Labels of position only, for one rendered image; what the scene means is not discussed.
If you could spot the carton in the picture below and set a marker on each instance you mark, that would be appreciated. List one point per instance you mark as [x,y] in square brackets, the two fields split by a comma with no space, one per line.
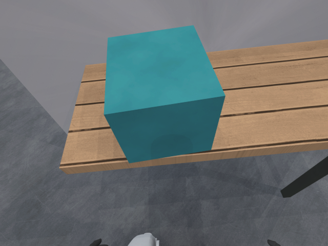
[162,96]

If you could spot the table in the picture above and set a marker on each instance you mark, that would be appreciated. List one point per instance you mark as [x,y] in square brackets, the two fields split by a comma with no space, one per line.
[276,101]

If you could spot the robot left thigh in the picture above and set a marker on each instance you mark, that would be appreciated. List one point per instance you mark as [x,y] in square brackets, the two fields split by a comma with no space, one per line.
[144,240]

